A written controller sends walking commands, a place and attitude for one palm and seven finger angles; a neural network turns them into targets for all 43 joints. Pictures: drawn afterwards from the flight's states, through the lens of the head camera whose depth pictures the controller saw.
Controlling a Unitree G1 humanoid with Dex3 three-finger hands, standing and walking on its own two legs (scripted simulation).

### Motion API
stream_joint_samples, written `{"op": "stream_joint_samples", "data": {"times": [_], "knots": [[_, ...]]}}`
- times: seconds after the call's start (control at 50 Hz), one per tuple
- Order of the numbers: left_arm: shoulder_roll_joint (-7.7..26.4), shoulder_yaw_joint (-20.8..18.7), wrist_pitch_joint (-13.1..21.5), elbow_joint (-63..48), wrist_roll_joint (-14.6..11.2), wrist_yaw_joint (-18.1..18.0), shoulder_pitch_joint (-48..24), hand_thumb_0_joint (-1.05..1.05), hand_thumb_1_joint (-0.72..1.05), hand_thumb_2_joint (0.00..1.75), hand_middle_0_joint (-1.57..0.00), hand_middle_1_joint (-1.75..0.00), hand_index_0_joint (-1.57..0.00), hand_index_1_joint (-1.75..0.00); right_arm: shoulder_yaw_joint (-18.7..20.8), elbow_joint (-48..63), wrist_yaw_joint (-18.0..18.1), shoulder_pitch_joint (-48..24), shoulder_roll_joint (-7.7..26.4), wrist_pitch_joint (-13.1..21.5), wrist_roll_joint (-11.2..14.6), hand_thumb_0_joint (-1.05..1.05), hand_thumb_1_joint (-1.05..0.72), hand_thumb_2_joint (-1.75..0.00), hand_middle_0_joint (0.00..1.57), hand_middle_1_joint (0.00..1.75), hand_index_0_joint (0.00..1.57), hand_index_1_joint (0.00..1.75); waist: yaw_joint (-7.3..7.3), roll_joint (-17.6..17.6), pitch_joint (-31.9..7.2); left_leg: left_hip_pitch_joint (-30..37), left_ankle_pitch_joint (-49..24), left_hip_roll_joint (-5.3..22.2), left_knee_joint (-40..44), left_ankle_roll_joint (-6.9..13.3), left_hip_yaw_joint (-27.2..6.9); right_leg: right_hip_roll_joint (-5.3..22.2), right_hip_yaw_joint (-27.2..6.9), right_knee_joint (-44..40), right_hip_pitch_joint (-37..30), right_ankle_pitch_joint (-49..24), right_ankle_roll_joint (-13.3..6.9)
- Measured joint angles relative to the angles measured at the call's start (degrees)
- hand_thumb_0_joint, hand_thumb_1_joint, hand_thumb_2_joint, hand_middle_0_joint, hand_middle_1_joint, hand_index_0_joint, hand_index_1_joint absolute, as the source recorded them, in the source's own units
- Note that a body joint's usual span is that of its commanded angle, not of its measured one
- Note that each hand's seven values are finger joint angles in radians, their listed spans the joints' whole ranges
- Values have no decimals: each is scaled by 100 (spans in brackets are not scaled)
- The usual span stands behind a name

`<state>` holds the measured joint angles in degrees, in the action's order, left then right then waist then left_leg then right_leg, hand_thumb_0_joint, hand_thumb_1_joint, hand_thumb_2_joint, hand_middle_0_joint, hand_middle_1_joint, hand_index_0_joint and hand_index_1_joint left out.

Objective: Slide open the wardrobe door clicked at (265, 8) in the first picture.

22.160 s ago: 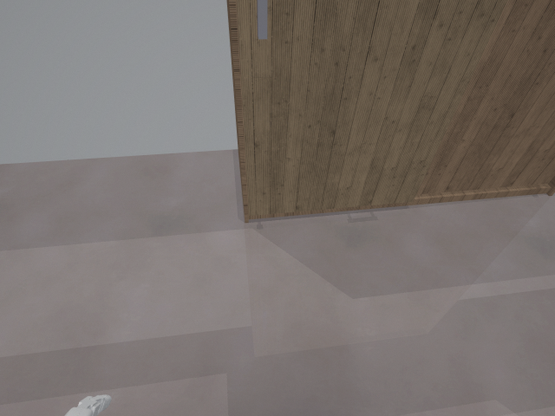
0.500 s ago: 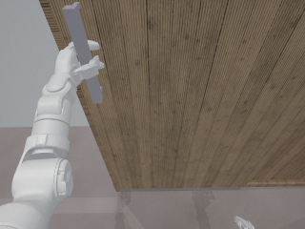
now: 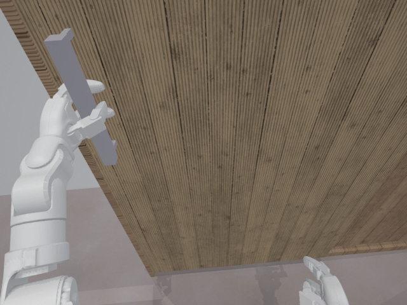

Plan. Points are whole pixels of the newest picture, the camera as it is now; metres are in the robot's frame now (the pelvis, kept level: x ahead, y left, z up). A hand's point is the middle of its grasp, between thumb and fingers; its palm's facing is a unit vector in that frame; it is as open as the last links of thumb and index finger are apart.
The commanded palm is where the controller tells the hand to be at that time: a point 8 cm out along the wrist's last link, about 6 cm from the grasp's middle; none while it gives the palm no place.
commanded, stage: tug the door sideways, standing still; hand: left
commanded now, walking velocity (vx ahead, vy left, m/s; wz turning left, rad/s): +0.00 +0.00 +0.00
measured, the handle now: (92, 105) +0.42 +0.22 +0.22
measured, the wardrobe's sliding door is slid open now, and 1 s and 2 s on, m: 0.00 0.07 0.41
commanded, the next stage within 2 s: step sideways, sliding the door along in 0.24 s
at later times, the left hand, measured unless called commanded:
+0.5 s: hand (105, 120) +0.38 +0.19 +0.21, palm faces +0.28 -0.95 -0.15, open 6.2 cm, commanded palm +0.35 +0.20 +0.23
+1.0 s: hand (141, 119) +0.39 +0.13 +0.21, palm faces +0.33 -0.94 -0.09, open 6.7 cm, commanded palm +0.37 +0.12 +0.21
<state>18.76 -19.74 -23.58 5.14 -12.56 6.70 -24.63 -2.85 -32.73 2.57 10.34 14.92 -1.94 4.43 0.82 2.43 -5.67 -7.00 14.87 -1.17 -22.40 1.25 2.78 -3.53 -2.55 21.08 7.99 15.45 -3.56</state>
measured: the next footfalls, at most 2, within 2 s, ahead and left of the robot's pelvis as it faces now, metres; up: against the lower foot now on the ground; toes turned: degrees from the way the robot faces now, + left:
right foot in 0.70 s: +0.16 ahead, -0.13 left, +0.00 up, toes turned +7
left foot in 0.90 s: +0.04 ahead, +0.06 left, +0.00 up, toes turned +16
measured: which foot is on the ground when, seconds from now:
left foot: down 0.00-0.70, up 0.72-0.88, down 0.90-1.00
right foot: down 0.00-0.46, up 0.48-0.68, down 0.70-0.88, up 0.90-1.00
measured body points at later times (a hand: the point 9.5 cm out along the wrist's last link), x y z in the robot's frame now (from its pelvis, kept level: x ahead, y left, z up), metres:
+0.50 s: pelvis +0.00 -0.01 -0.01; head +0.03 -0.04 +0.44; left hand +0.36 +0.24 +0.22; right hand +0.23 -0.18 -0.12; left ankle -0.08 +0.10 -0.75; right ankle -0.05 -0.09 -0.73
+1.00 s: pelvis +0.03 -0.09 -0.02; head +0.10 -0.08 +0.42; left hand +0.37 +0.17 +0.21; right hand +0.26 -0.28 -0.14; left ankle +0.00 +0.05 -0.75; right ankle +0.08 -0.20 -0.68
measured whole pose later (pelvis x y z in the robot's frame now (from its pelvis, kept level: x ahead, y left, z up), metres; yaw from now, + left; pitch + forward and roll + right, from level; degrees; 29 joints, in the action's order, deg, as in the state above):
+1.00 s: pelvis +0.03 -0.09 -0.02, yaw +12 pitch -3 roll -1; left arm 12.1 -4.3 2.8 2.7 -4.3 -6.1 -34.8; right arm 2.5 -37.7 1.8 5.7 12.9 1.9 1.6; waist -4.5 2.7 12.3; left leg -15.7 20.6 5.7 -39.0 -1.8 2.1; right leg -1.1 1.2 65.7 30.7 23.9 -0.7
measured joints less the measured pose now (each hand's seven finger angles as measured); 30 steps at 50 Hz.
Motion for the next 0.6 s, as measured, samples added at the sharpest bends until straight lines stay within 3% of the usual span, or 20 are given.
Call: {"op": "stream_joint_samples", "data": {"times": [0.18, 0.36, 0.38, 0.44, 0.48, 0.54, 0.6], "knots": [[-435, 608, -456, -190, 101, -191, -609, 0, 70, 83, -38, -140, -34, -140, 96, -442, 124, -164, 104, 116, -46, 1, -91, -90, 20, 30, 20, 30, -380, -11, 123, -186, 189, -59, -278, -15, -434, 76, 513, 222, 19, 208, 10], [-764, 1045, -395, 321, 278, -472, -1035, 0, 70, 84, -41, -140, -34, -140, 8, -588, 136, -272, -99, 239, -140, 1, -91, -90, 20, 30, 20, 30, -456, 63, 127, -226, 37, -159, -283, 1, -625, 179, 710, 383, 6, 179, 49], [-711, 1138, -259, 352, 335, -514, -1042, -1, 69, 83, -41, -140, -33, -140, -22, -541, 115, -294, -116, 231, -150, 1, -91, -90, 20, 30, 20, 30, -442, 77, 137, -258, 92, -150, -311, 14, -634, 165, 676, 442, 49, 223, 103], [-530, 1399, 677, 519, 541, -802, -1012, -3, 66, 82, -42, -140, -31, -140, -24, -377, 55, -410, -170, 225, -246, 1, -91, -90, 20, 30, 20, 30, -410, 174, 253, -370, 456, -53, -421, -30, -638, 66, 577, 966, 400, 410, 294], [-479, 1414, 1121, 558, 593, -988, -1036, -4, 66, 82, -43, -140, -29, -140, 18, -353, 22, -479, -291, 211, -292, 1, -91, -90, 20, 30, 20, 30, -393, 79, 463, -379, 516, -84, -515, -95, -569, 84, 424, 1603, 698, 463, 374], [-485, 1309, 1530, 576, 633, -1157, -1055, -3, 66, 83, -44, -140, -27, -140, 88, -290, -73, -401, -409, 195, -363, 0, -91, -90, 20, 30, 20, 30, -374, 70, 809, -246, 514, -43, -585, -111, -536, 42, 286, 2420, 1126, 810, 399], [-492, 1202, 1768, 616, 625, -1244, -1068, -2, 67, 83, -44, -140, -27, -140, 117, -293, -110, -222, -424, 112, -351, 0, -91, -90, 20, 30, 20, 30, -361, 196, 1090, -99, 627, 99, -724, -192, -579, 67, 333, 2595, 1482, 922, 315]]}}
